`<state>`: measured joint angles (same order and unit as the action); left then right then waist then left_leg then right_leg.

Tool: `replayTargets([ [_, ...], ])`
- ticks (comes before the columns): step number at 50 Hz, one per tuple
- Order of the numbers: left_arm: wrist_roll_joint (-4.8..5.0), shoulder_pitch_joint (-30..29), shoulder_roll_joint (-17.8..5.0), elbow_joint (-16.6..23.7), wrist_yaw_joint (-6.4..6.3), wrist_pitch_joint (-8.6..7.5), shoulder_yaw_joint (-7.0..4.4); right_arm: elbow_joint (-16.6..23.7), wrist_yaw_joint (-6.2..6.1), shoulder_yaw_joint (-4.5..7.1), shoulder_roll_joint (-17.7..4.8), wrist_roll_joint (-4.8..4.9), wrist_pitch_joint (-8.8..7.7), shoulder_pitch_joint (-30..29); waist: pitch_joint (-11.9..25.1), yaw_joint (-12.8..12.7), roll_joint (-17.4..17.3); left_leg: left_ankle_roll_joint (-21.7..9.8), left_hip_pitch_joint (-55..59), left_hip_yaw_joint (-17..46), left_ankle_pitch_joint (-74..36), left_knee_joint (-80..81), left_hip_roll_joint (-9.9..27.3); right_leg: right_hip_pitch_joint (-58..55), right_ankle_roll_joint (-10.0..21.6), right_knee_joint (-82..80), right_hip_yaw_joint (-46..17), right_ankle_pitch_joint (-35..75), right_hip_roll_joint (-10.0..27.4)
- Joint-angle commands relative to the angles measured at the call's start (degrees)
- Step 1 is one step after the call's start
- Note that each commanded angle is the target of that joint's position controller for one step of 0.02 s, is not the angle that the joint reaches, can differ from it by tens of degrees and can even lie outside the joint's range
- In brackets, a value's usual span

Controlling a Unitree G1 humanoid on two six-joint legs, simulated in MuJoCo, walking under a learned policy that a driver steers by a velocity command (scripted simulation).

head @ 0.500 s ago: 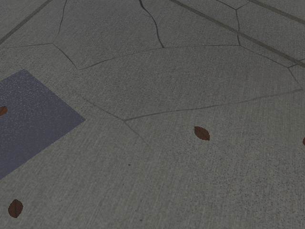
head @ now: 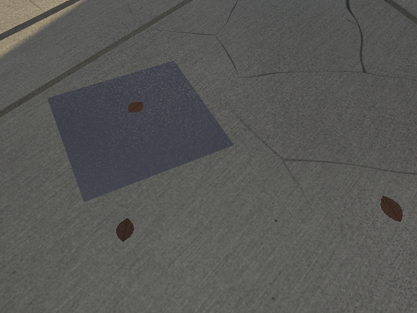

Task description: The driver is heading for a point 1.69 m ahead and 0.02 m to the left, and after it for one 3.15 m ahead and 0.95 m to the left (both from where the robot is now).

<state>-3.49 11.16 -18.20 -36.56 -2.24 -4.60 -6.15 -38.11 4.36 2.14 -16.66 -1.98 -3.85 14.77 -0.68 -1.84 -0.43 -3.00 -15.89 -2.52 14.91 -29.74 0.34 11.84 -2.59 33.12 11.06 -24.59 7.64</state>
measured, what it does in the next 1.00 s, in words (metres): walks ahead: right foot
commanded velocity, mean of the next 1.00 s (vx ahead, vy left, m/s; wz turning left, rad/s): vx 0.27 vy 0.00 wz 0.03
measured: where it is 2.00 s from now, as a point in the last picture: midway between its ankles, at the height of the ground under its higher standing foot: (246, 256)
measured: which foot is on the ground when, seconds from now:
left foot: down 0.00-0.58, up 0.60-1.00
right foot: up 0.00-0.56, down 0.58-1.00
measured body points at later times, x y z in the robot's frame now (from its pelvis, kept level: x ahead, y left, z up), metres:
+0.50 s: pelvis +0.04 +0.01 +0.00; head +0.06 +0.02 +0.45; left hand +0.09 +0.28 -0.11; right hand +0.20 -0.21 -0.10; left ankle -0.01 +0.10 -0.74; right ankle +0.04 -0.10 -0.71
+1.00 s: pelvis +0.27 +0.01 -0.07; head +0.30 -0.01 +0.38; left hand +0.18 +0.27 -0.19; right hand +0.56 -0.18 -0.10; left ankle +0.45 +0.12 -0.79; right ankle +0.04 -0.09 -0.73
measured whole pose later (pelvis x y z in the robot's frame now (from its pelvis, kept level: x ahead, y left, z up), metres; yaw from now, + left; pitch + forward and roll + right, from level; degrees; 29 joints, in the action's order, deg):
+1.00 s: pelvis +0.27 +0.01 -0.07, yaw -4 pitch +2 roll -1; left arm 2.5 32.6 -12.3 -51.5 -2.5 -1.9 -2.1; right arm -33.3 2.4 -0.2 -12.8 0.7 -7.0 -3.8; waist -0.1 -7.8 -3.3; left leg -0.5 -28.2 6.9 -20.4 -19.8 -0.9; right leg 0.0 5.8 43.4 -10.7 -43.7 -8.9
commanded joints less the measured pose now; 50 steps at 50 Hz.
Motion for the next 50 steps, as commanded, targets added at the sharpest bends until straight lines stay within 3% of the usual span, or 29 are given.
replayTargets([
  [1,1.04,-4.55,-2.05,7.72,0.21,-2.39,1.01,2.16,-1.75,5.88,-15.1,-1.44,-4.63,11.22,7.62,5.13,-4.38,-21.63,25.69,26.96,-52.84,8.0,20.12,24.76,-1.22,21.34,-11.61,-17.53,-6.9],
  [2,2.09,-6.77,-4.77,7.44,-0.26,-2.28,0.39,1.19,-1.56,5.48,-12.31,-0.96,-5.17,9.97,5.57,5.36,-6.9,-18.14,22.8,22.13,-49.33,8.31,17.33,26.51,-1.31,27.66,-12.7,-15.38,-5.79],
  [3,1.54,-4.58,-7.82,5.9,-0.74,-2.0,-0.75,1.86,-1.44,4.71,-9.77,0.52,-4.58,7.0,5.87,3.61,-7.27,-16.61,19.23,19.89,-48.63,8.78,16.32,25.65,-1.37,31.8,-13.62,-13.35,-4.8],
  [4,0.76,-3.35,-7.26,5.07,-0.98,-1.68,-0.38,2.41,-1.27,4.03,-8.46,1.56,-3.96,3.46,4.78,1.21,-6.5,-15.05,13.31,18.41,-47.09,10.2,15.51,22.74,-1.19,32.69,-14.67,-10.48,-4.07],
  [5,0.16,-2.54,-6.07,4.63,-0.77,-1.23,0.34,3.76,-1.38,3.74,-8.58,1.37,-2.93,0.75,4.31,-0.23,-4.82,-14.05,8.63,17.25,-43.87,11.98,14.26,19.81,-1.51,31.98,-14.93,-6.6,-3.9],
  [8,0.74,0.41,-4.72,2.03,0.62,0.11,1.41,5.32,-1.58,3.24,-8.9,-0.51,-1.95,-1.0,5.96,-0.94,-4.3,-14.46,5.92,16.4,-40.13,13.03,11.79,17.2,-2.68,31.05,-14.1,4.74,-5.62],
  [12,0.74,0.25,-5.23,0.69,0.98,1.42,2.25,6.16,-1.12,3.32,-9.69,-0.42,-2.73,0.91,5.43,0.79,-4.8,-14.03,7.96,20.04,-32.61,12.19,11.14,19.38,-4.34,26.01,-14.19,6.65,-5.3],
  [16,-0.88,-2.21,-2.9,-0.2,1.03,2.1,4.32,5.4,-0.68,2.75,-8.16,-0.03,-2.6,3.75,1.56,5.02,-6.13,-13.01,9.35,27.78,9.2,16.2,10.71,23.1,-3.32,16.33,-13.63,4.62,-4.6],
  [17,-1.38,-0.79,-2.25,-1.03,1.72,1.8,4.8,5.64,-0.99,2.42,-7.93,-0.31,-2.52,3.82,1.9,5.54,-6.64,-12.26,7.78,27.33,10.84,15.72,10.42,21.15,-2.44,17.95,-11.85,4.68,-4.88],
  [23,-0.8,-2.13,-0.83,-0.5,4.04,-1.29,5.95,5.02,-2.62,1.36,-7.76,0.37,-1.61,4.1,0.82,8.07,-5.36,-13.12,6.95,28.28,16.11,13.74,11.1,16.8,2.1,8.14,-8.08,1.2,-7.12],
  [25,-0.1,0.03,-0.86,-1.0,4.7,-2.4,5.87,4.41,-2.77,1.13,-8.26,0.52,-0.78,1.85,-0.02,6.05,-4.44,-13.54,3.64,26.36,15.46,12.13,10.75,10.06,4.3,1.96,-6.03,5.73,-8.67],
  [26,-0.59,4.36,-1.14,-2.16,4.75,-3.16,5.71,4.92,-2.99,0.9,-8.37,-1.09,-0.36,-1.03,0.45,4.1,-5.63,-13.07,-0.81,25.78,11.24,9.86,11.3,3.49,5.65,5.52,-7.57,11.89,-7.98],
  [28,0.6,10.03,-2.31,-3.05,5.06,-4.57,4.71,3.81,-3.15,0.03,-6.84,-0.35,-0.43,-1.18,0.78,0.28,-0.71,-12.92,-4.77,21.04,7.38,0.42,8.41,-5.24,7.64,-4.02,-6.12,4.85,-10.49],
  [29,0.04,15.87,-2.72,-4.45,4.69,-5.06,4.3,3.11,-3.08,-0.48,-5.24,-1.66,-0.78,-0.29,2.87,-1.45,2.84,-9.64,-9.46,15.99,6.1,-13.54,3.28,-13.09,10.98,-6.02,-12.98,6.78,-7.86],
  [30,-0.11,20.09,-8.45,-4.37,4.04,-5.34,3.27,3.94,-2.32,-1.79,-0.13,-3.53,-1.34,2.03,6.06,-0.25,12.31,-1.66,-23.1,7.9,15.64,-34.12,-5.71,-23.8,24.62,-9.15,-37.89,29.08,6.43],
  [31,-0.57,20.42,-8.04,-3.57,4.83,-4.93,2.87,5.93,-1.91,-1.53,-2.33,-3.77,-2.62,-1.4,1.66,-2.96,7.91,0.57,-40.22,11.75,20.43,-40.38,-5.36,-25.3,30.39,-16.28,-54.21,15.36,14.41],
  [32,-0.83,16.99,-3.83,-4.08,4.73,-4.78,3.85,6.2,-2.56,-1.23,-2.85,-3.74,-2.43,-7.93,-5.48,-3.23,1.03,1.26,-48.06,14.18,14.03,-43.97,-1.3,-23.14,27.1,-17.32,-50.98,4.37,14.67],
  [33,-0.51,14.57,-1.07,-3.62,4.7,-4.23,4.42,4.92,-3.42,-0.99,-4.37,-3.45,-2.65,-7.27,-3.14,-3.07,-0.29,3.04,-45.79,12.62,9.75,-45.49,0.1,-21.33,24.92,-16.6,-46.02,4.73,10.01],
  [35,-0.7,12.31,2.61,-4.42,4.89,-3.56,5.95,3.71,-3.24,-1.55,-2.64,-4.44,-2.25,-6.48,-2.74,-0.33,0.2,4.36,-39.13,9.76,2.48,-40.19,3.02,-14.55,22.07,-15.7,-35.35,19.4,4.49],
  [37,-0.93,13.37,2.5,-5.22,4.81,-3.54,5.8,3.43,-2.45,-2.54,-0.91,-4.06,-1.21,-8.94,-2.08,-1.26,0.74,4.94,-32.93,6.86,-6.57,-32.22,4.35,-8.65,19.79,-15.34,-28.07,22.65,-0.71],
  [39,-0.98,17.44,1.87,-7.39,4.69,-4.03,5.46,3.41,-1.87,-3.08,-0.27,-3.89,-0.91,-11.21,-1.86,-2.87,1.22,5.85,-33.47,7.14,-17.42,-23.19,4.35,-8.89,19.88,-13.25,-26.91,24.46,-2.45],
  [40,-0.79,19.22,1.15,-8.23,4.91,-4.05,5.26,3.6,-1.77,-3.27,0.09,-3.61,-0.95,-13.21,-2.27,-3.55,2.03,6.23,-33.51,6.38,-21.47,-19.17,4.06,-8.57,20.07,-11.85,-26.99,25.86,-2.62],
  [41,-0.03,18.89,1.16,-9.01,5.41,-3.75,4.95,3.73,-1.7,-3.62,0.51,-3.2,-1.08,-15.07,-2.4,-3.8,-0.62,5.86,-26.94,5.28,-28.59,-9.05,3.28,-3.03,18.52,-11.31,-24.27,20.72,-5.74],
  [42,0.44,19.3,-0.62,-9.58,6.36,-3.27,4.59,4.67,-1.68,-4.01,1.82,-2.97,-0.55,-17.93,-3.49,-3.96,1.91,5.43,-18.97,2.37,-29.46,-4.37,1.85,3.81,18.25,-13.33,-24.31,19.23,-6.82],
  [43,10.04,18.91,-4.74,-9.54,1.91,-1.0,2.29,7.96,-3.1,-1.27,-3.44,3.98,-3.02,-25.39,-11.61,-5.26,-3.94,4.87,-14.22,4.48,-34.49,0.19,-1.69,10.76,13.36,-11.14,-29.08,24.08,-3.78],
  [44,9.83,20.51,-5.23,-11.12,0.03,0.16,2.67,8.27,-2.97,-1.46,-2.02,4.48,-4.06,-25.9,-9.76,-4.75,-2.76,4.88,-12.44,4.98,-36.21,3.26,-3.5,9.4,11.57,-9.29,-29.3,23.77,-4.0],
  [46,7.37,20.87,-3.36,-12.45,-1.32,1.64,2.47,8.4,-2.2,-1.14,-0.43,3.08,-4.25,-22.88,-6.24,-3.83,3.71,3.23,-9.27,8.08,-39.63,6.15,-2.86,4.92,10.16,-2.61,-30.06,19.5,-5.57],
  [49,5.9,18.63,0.07,-12.11,-0.91,2.75,2.26,8.13,-2.05,0.01,-0.73,3.02,-3.64,-19.66,-1.91,-1.81,4.31,1.9,-5.25,9.89,-35.22,11.55,-1.19,-3.92,9.6,8.84,-32.77,20.31,-7.46],
  [50,5.47,17.91,-0.81,-12.07,-0.42,3.06,1.87,6.47,-2.48,0.96,-1.74,2.88,-3.83,-13.12,2.22,1.53,3.34,1.15,2.07,9.0,-36.18,13.76,-0.99,-5.43,9.08,17.27,-31.6,24.37,-9.12],
])
Next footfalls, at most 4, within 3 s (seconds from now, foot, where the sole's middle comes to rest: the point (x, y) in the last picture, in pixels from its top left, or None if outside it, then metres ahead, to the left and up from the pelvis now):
0.58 right None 0.08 -0.09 -0.77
1.02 left None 0.47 0.11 -0.88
1.46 right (281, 285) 0.61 -0.21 -0.88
2.00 left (214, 213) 0.89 0.03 -0.88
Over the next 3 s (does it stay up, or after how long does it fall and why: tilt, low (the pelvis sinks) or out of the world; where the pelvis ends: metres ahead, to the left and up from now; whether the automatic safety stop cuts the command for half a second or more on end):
stays up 1.32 -0.01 -0.11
